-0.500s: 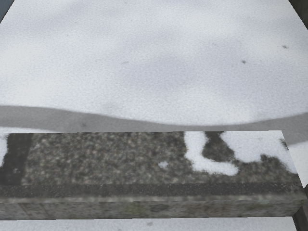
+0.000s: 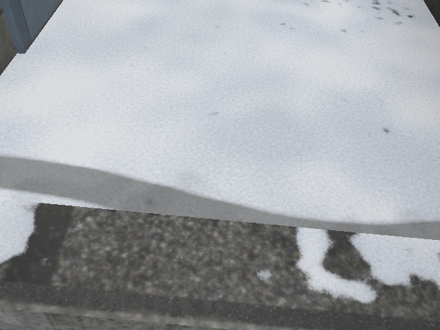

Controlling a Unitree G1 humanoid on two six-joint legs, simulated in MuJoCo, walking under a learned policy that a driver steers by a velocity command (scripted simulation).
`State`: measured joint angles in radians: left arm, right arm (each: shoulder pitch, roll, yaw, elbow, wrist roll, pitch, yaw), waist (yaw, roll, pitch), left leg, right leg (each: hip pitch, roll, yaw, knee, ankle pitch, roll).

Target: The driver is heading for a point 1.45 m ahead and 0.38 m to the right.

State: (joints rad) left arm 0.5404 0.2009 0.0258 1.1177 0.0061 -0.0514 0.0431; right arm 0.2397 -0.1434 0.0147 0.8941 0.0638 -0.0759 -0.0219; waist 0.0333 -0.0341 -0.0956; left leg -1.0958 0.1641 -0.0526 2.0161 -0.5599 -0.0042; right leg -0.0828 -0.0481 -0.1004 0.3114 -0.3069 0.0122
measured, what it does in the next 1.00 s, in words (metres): climbs, turning right: left foot 0.15 m higher, then right foot 0.15 m higher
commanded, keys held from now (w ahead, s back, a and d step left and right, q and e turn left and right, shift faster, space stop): w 0.24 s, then w+e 0.76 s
